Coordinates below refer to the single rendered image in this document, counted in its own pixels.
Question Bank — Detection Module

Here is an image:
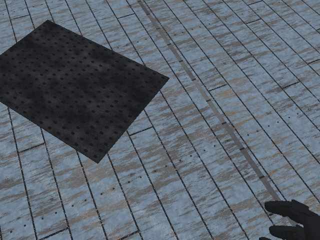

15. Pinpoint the robot right hand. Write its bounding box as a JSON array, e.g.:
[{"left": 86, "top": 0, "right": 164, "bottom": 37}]
[{"left": 259, "top": 199, "right": 320, "bottom": 240}]

